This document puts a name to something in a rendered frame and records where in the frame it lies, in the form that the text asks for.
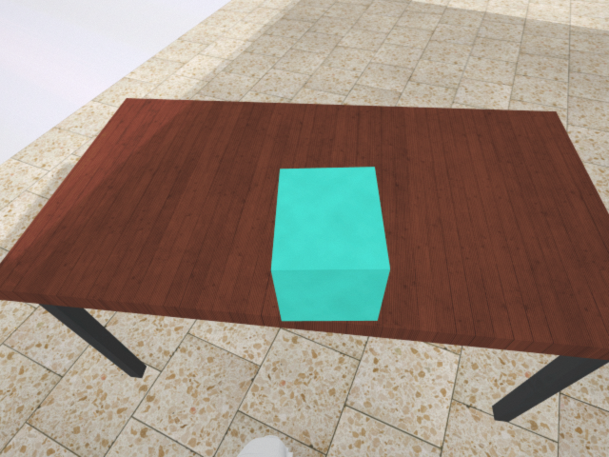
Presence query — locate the robot left thigh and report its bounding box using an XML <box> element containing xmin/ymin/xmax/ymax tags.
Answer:
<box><xmin>237</xmin><ymin>437</ymin><xmax>293</xmax><ymax>457</ymax></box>

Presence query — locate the table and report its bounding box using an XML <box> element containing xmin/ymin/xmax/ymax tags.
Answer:
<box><xmin>0</xmin><ymin>98</ymin><xmax>609</xmax><ymax>422</ymax></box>

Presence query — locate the carton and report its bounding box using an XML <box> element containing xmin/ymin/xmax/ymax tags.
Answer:
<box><xmin>271</xmin><ymin>167</ymin><xmax>390</xmax><ymax>321</ymax></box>

